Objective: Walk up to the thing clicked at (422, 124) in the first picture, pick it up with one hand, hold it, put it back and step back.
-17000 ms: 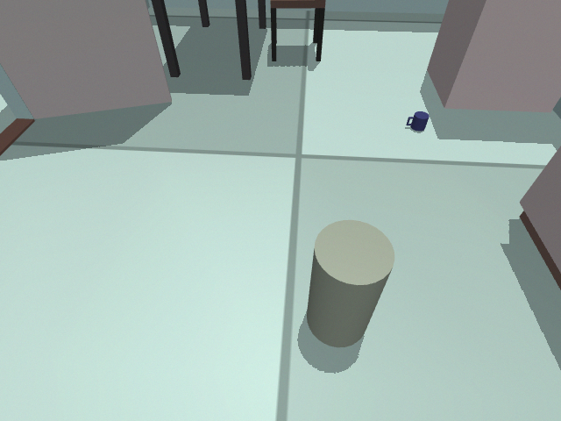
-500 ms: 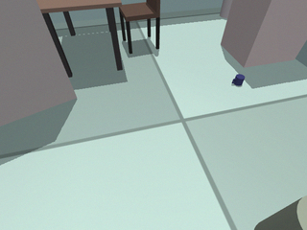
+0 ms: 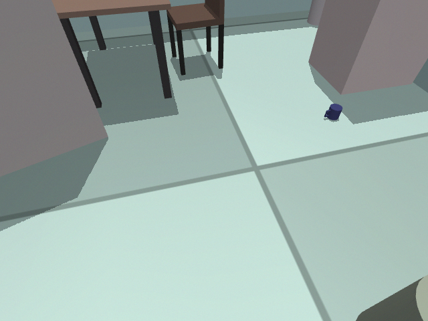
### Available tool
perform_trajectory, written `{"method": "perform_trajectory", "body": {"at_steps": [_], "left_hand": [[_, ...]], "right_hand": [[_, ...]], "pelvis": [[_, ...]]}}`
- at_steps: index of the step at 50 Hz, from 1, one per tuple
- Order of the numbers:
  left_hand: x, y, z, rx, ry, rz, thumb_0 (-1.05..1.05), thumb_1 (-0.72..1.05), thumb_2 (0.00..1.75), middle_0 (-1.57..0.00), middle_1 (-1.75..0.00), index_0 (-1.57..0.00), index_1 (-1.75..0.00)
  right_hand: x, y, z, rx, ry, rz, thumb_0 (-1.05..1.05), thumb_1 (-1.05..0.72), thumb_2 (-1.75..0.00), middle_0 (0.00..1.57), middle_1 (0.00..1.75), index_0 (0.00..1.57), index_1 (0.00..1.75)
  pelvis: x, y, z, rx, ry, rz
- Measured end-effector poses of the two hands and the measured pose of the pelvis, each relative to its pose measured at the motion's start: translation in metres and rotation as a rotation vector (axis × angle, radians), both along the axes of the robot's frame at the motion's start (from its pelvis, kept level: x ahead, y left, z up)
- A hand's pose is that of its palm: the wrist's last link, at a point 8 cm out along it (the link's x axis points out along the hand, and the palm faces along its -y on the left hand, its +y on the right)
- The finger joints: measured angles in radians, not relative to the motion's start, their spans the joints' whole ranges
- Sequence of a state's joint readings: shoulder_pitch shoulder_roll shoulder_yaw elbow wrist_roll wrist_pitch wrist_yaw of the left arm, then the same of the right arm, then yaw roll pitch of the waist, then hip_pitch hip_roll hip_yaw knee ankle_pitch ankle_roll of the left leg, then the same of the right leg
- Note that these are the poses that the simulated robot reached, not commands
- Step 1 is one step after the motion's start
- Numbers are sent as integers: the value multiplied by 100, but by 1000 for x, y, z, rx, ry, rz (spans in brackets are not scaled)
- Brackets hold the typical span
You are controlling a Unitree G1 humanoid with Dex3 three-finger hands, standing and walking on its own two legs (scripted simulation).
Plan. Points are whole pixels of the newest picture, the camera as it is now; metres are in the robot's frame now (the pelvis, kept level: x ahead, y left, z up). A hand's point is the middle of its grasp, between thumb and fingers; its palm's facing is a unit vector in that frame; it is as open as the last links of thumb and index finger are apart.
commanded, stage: stand
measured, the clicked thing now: (332, 112) +1.65 -0.84 -0.74
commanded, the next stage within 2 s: walk up in 0.66 s
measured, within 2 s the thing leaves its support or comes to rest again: neither
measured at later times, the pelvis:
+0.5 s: pelvis +0.00 +0.00 +0.00, yaw +0 degrees
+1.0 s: pelvis +0.07 -0.05 -0.02, yaw -1 degrees
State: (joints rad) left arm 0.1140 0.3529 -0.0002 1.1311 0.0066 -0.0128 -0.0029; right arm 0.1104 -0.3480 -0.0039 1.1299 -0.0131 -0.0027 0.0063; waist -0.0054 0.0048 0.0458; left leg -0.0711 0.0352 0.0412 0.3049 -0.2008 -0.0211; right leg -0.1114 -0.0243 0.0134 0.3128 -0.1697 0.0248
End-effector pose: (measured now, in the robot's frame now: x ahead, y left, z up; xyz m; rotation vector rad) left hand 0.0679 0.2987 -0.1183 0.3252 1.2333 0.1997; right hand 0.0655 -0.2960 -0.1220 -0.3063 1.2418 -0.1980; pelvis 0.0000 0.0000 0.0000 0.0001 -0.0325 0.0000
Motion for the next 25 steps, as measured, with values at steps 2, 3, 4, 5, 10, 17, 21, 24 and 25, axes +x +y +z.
{"method": "perform_trajectory", "body": {"at_steps": [2,3,4,5,10,17,21,24,25], "left_hand": [[0,0,0,0,1,-1,1,90,90,-21,-30,-20,-30],[-1,0,0,-1,2,0,1,90,90,-21,-30,-20,-30],[-1,0,0,-1,2,0,1,90,90,-21,-30,-20,-30],[-1,0,0,-2,1,1,1,90,90,-21,-30,-20,-30],[-1,-1,-1,-4,0,2,1,90,90,-21,-30,-20,-30],[-1,-1,-1,-5,0,3,1,90,90,-21,-30,-20,-30],[-3,-1,-1,-5,6,2,1,90,90,-21,-30,-20,-30],[-4,-1,-1,-4,10,3,1,90,90,-21,-30,-20,-30],[-4,0,-1,-4,11,3,1,90,90,-21,-30,-20,-30]], "right_hand": [[0,0,0,0,0,-1,0,-90,-90,20,30,21,30],[0,0,0,0,0,-1,0,-90,-90,20,30,21,30],[0,0,0,-1,-1,-1,0,-90,-90,20,30,21,30],[0,0,0,-2,-1,0,0,-90,-90,20,30,21,30],[0,-1,1,-4,-3,-1,0,-90,-90,20,30,21,30],[0,-1,1,-5,-2,2,0,-90,-90,20,30,21,30],[-1,-1,1,-4,2,2,0,-90,-90,20,30,21,30],[-2,-1,0,-4,6,1,0,-90,-90,20,30,21,30],[-2,0,0,-4,7,1,0,-90,-90,20,30,21,30]], "pelvis": [[0,0,0,0,-1,-1],[0,0,0,0,-1,0],[0,0,0,0,-1,0],[0,0,0,0,-1,0],[0,0,0,0,-3,0],[-1,0,0,0,-2,2],[-1,0,0,0,0,1],[0,0,0,0,0,2],[0,1,0,0,1,1]]}}
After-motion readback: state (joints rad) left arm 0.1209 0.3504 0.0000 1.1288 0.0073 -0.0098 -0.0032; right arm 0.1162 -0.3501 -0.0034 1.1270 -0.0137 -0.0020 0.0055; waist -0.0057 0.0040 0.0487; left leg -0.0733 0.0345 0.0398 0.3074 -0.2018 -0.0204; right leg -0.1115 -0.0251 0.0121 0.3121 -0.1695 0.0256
